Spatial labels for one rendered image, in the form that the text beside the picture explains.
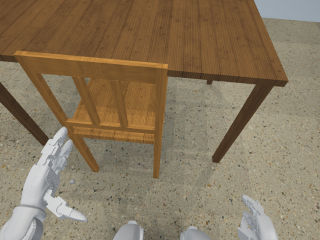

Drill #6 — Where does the robot right hand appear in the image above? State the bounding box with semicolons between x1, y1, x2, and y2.
238;194;279;240

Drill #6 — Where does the robot left hand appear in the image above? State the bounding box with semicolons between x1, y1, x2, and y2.
20;126;88;222

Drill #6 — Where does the robot right thigh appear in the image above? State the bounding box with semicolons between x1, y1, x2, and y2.
180;229;212;240

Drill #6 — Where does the table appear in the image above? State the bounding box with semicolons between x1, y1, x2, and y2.
0;0;289;163

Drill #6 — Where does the robot left thigh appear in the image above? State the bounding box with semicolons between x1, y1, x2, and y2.
113;223;144;240

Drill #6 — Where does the robot thigh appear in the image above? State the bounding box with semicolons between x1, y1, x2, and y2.
180;229;212;240
113;223;144;240

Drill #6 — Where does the chair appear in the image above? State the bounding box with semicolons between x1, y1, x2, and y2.
14;50;168;179

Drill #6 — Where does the left robot forearm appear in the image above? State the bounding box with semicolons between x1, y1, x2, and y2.
0;205;47;240

